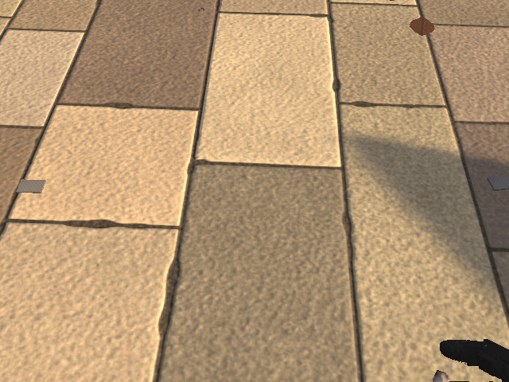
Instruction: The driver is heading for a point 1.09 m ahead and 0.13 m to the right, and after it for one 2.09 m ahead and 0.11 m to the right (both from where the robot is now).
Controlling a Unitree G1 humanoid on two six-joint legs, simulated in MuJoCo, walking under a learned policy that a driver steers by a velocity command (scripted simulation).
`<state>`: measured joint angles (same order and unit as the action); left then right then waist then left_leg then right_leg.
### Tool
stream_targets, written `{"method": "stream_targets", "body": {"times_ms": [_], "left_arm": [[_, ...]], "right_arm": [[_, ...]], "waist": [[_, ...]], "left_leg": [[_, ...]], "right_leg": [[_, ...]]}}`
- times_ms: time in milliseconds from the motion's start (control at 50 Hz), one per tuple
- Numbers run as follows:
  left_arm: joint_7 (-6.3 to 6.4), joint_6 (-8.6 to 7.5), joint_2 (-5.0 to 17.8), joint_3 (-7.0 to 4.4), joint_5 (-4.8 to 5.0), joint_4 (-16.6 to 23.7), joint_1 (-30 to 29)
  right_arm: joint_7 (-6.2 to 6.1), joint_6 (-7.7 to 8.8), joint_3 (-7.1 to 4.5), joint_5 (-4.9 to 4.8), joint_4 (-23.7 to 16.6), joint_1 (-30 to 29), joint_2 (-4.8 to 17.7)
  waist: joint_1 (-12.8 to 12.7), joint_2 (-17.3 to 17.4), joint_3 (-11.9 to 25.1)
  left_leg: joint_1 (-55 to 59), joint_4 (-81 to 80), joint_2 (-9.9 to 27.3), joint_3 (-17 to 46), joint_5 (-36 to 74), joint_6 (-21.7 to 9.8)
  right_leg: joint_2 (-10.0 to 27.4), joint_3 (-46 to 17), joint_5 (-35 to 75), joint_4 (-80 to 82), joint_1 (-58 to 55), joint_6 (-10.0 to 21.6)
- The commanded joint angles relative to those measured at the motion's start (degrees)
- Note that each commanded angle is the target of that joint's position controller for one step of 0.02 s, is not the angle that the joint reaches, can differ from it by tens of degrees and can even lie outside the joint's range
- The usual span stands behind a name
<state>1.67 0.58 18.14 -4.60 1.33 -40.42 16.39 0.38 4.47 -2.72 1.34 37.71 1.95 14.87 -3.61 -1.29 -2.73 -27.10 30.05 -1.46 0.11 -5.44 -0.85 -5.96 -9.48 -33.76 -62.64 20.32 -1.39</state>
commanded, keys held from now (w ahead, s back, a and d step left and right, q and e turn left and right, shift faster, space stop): e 0.40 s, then no key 0.60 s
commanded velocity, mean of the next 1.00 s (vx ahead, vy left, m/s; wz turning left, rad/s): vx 0.04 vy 0.00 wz -0.37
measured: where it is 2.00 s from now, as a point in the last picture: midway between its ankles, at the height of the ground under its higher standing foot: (349, 367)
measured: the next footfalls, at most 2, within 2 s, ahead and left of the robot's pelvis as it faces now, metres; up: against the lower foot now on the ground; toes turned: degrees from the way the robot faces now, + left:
right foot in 0.36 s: +0.07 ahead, -0.14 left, +0.00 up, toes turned -15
left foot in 0.76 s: +0.14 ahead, +0.09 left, +0.00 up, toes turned -20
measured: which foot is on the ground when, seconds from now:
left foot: down 0.00-0.36, up 0.38-0.74, down 0.76-1.00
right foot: up 0.00-0.34, down 0.36-1.00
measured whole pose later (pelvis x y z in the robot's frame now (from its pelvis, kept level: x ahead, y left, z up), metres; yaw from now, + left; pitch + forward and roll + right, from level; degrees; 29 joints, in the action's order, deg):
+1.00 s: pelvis +0.07 -0.02 +0.01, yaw -20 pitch -1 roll +0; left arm 0.9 1.7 14.1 -2.3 -1.0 -42.6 11.0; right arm -0.1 1.2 -1.4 0.8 47.4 8.7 13.9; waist -0.1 -0.5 -1.4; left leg -12.3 29.6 0.8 -0.3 -16.5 0.5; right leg -2.6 -4.5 -15.1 -29.6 13.5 0.5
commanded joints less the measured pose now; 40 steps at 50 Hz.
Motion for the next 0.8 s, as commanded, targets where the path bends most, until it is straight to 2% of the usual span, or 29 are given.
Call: {"method": "stream_targets", "body": {"times_ms": [20, 60, 80, 120, 180, 280, 320, 340, 360, 380, 400, 420, 440, 460, 480, 520, 560, 600, 680, 720, 740, 760, 780, 800], "left_arm": [[0.74, 1.95, 9.5, -2.6, 0.13, 4.3, 1.73], [0.72, 3.06, 6.12, -2.01, 0.17, 5.13, 2.01], [0.76, 3.07, 4.66, -1.71, 0.08, 5.3, 2.23], [0.68, 2.84, 3.62, -1.31, -0.4, 6.12, 0.73], [-0.07, 2.72, 3.47, -0.91, -0.65, 7.38, -2.11], [-1.58, 3.16, 4.81, -1.3, -0.54, 8.68, -4.29], [-2.1, 3.14, 4.68, -1.64, -0.67, 8.18, -2.48], [-1.98, 3.1, 5.49, -2.16, -0.87, 7.46, -0.91], [-1.41, 2.97, 8.62, -3.17, -1.03, 7.3, 1.05], [-0.23, 2.81, 14.84, -4.16, -1.02, 9.07, 0.99], [-0.77, 1.57, 15.04, -4.02, -3.1, 10.02, 1.07], [-1.07, 0.43, 12.95, -3.33, -3.41, 9.65, -1.2], [-0.95, -0.19, 10.74, -2.77, -2.43, 9.65, -4.69], [-0.73, -0.29, 8.28, -1.89, -1.63, 9.88, -6.75], [-0.45, -0.25, 7.32, -1.26, -1.37, 9.95, -8.17], [-0.12, -0.28, 5.87, -0.43, -1.96, 9.79, -8.12], [0.04, -0.31, 5.49, -0.22, -2.01, 9.22, -7.75], [0.09, -0.1, 5.74, -0.26, -2.05, 8.64, -7.51], [-0.77, 0.31, 6.16, -0.18, -2.19, 7.13, -7.39], [-1.07, 0.31, 4.91, 0.43, -1.64, 6.27, -8.66], [-1.13, 0.23, 3.98, 0.82, -1.25, 5.6, -8.69], [-1.12, -0.22, 2.71, 1.27, -1.68, 4.91, -6.95], [-1.32, -0.8, 2.17, 1.4, -2.84, 4.53, -4.4], [-1.34, -1.03, 1.12, 1.43, -2.86, 4.21, -2.99]], "right_arm": [[-0.93, -1.88, -1.47, -0.24, -3.48, 3.34, 5.61], [-1.29, -2.38, -1.91, 0.42, -2.59, 1.41, 7.19], [-1.39, -2.35, -2.1, 0.56, -2.14, 1.37, 7.41], [-1.65, -2.33, -2.56, 0.24, -1.34, 1.98, 8.25], [-1.87, -2.99, -3.11, -0.37, -0.82, 1.24, 9.6], [-1.27, -4.04, -3.76, -1.41, 0.48, 1.37, 11.61], [-1.22, -4.46, -3.86, -2.43, 1.19, 0.86, 11.95], [-1.21, -4.67, -3.64, -2.68, 2.09, 2.41, 10.77], [-0.95, -4.88, -3.1, -2.21, 3.24, 5.02, 8.37], [-0.52, -4.89, -1.94, 0.9, 1.12, 5.62, 5.23], [-1.2, -4.52, -2.87, 0.18, -0.74, -0.48, 7.93], [-1.53, -4.66, -3.44, -1.32, -0.39, -1.12, 9.5], [-1.83, -4.89, -3.72, -1.64, 0.77, 0.89, 9.6], [-2.21, -5.15, -3.86, -1.15, 2.3, 2.16, 9.52], [-2.25, -5.32, -3.89, -0.69, 2.79, 3.38, 9.36], [-1.93, -5.26, -3.66, -1.24, 3.2, 4.55, 8.46], [-1.76, -5.27, -2.98, -1.58, 3.06, 3.73, 7.08], [-1.42, -5.3, -2.28, -1.43, 2.8, 2.56, 6.0], [-0.87, -5.21, -2.09, -1.76, 2.87, 2.83, 6.93], [-0.64, -4.86, -1.84, -1.68, 3.57, 4.55, 6.24], [-0.42, -4.49, -1.52, -1.2, 4.19, 6.07, 5.65], [-0.43, -4.15, -1.47, -0.29, 4.38, 7.03, 6.84], [-0.74, -4.06, -2.18, 0.24, 4.1, 7.64, 10.98], [-0.56, -4.06, -2.11, -0.31, 5.16, 5.04, 10.44]], "waist": [[3.67, 6.28, 10.87], [2.07, 9.15, 6.59], [2.02, 9.84, 6.58], [2.68, 9.45, 8.25], [3.4, 8.45, 10.18], [3.79, 9.49, 8.55], [1.99, 8.91, 8.46], [1.7, 7.62, 8.48], [1.77, 0.21, 7.38], [4.42, -17.81, 6.5], [-0.29, -13.73, 8.34], [0.91, -8.61, 7.13], [2.88, -6.6, 6.53], [3.48, -5.38, 7.28], [4.29, -5.95, 7.69], [4.73, -6.02, 9.21], [4.12, -5.86, 8.72], [3.13, -6.55, 8.28], [1.92, -7.29, 6.56], [3.45, -6.37, 5.98], [4.84, -5.21, 5.84], [4.41, -3.07, 7.09], [1.85, 3.98, 8.43], [-0.53, 11.04, 8.3]], "left_leg": [[23.41, -9.74, 19.38, 19.16, 8.0, -11.79], [13.4, -13.6, 15.49, 11.47, 5.32, -11.05], [12.85, -14.31, 14.98, 9.09, 6.73, -11.48], [15.08, -14.51, 16.85, 7.31, 11.02, -13.12], [16.11, -14.87, 18.75, 4.77, 10.4, -13.75], [16.35, -13.98, 19.89, 1.32, 4.36, -11.87], [16.03, -10.18, 19.3, -0.79, 2.34, -9.09], [13.79, -6.51, 17.78, -2.77, -0.74, -6.33], [7.38, 2.69, 13.88, -7.03, -7.79, -1.41], [-9.15, 21.6, 4.93, -11.38, -31.08, 4.99], [-12.62, 31.87, 1.62, -0.74, -33.52, 5.07], [-12.92, 35.45, 3.07, 1.52, -28.32, 4.16], [-12.83, 35.01, 3.84, 2.19, -23.07, 3.62], [-11.91, 34.79, 4.39, 2.32, -20.08, 3.94], [-9.64, 35.86, 3.98, 1.79, -17.32, 4.62], [-6.22, 35.51, 3.36, 1.53, -14.41, 5.37], [-5.21, 28.14, 3.79, 1.72, -13.14, 5.68], [-1.88, 20.61, 4.18, 1.75, -13.44, 5.68], [5.49, 10.76, 3.6, 0.67, -16.21, 4.99], [10.0, 1.58, 3.14, 0.06, -11.74, 4.08], [14.66, -6.92, 3.1, -0.08, -3.25, 3.21], [20.05, -9.05, 5.61, 3.01, 4.74, 2.05], [23.93, -6.65, 11.23, 7.55, 16.84, -0.37], [17.79, -6.3, 12.02, 8.3, 7.94, -3.9]], "right_leg": [[6.65, 2.56, 3.94, -12.65, 17.18, -3.59], [7.72, 5.33, 6.88, -7.25, 11.56, -3.58], [7.58, 6.52, 7.48, -4.53, 10.36, -3.55], [8.65, 7.09, 8.85, 0.33, 9.86, -3.41], [10.15, 7.76, 13.02, 7.78, 6.54, -2.52], [9.3, 10.92, 14.6, 18.92, 0.86, 0.05], [7.8, 12.89, 19.28, 28.58, -4.25, 2.18], [6.56, 12.66, 22.08, 33.01, -8.69, 3.79], [10.54, 4.8, 31.01, 39.83, -14.38, 6.88], [25.16, -16.1, 49.15, 41.16, -21.24, 14.9], [28.23, -20.98, 45.7, 43.75, -14.91, 22.21], [25.09, -15.11, 42.0, 44.26, -13.68, 19.91], [21.98, -10.72, 39.81, 43.54, -13.09, 16.31], [20.23, -8.21, 39.94, 42.87, -13.21, 14.11], [19.1, -6.19, 43.36, 42.52, -11.88, 13.76], [17.88, -4.15, 46.37, 42.34, -11.68, 14.01], [17.2, -3.53, 44.64, 42.14, -13.27, 13.78], [17.2, -4.01, 41.71, 41.83, -13.28, 13.86], [17.84, -6.78, 38.05, 41.34, -10.08, 15.05], [16.76, -7.27, 37.46, 39.82, -9.04, 13.89], [15.48, -6.7, 36.0, 39.16, -7.63, 11.99], [13.49, -6.08, 31.95, 38.5, -5.79, 9.11], [9.22, -2.43, 25.33, 34.6, -3.22, 6.25], [5.94, 2.27, 19.86, 36.21, -6.13, 3.73]]}}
